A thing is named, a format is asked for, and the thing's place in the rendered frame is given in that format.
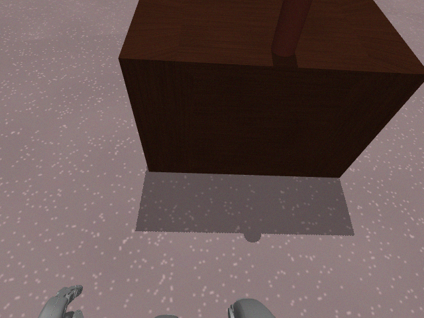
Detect left robot hand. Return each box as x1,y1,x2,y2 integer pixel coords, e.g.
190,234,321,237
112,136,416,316
38,285,84,318

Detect bottle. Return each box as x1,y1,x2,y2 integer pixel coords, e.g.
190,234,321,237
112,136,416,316
271,0,312,57

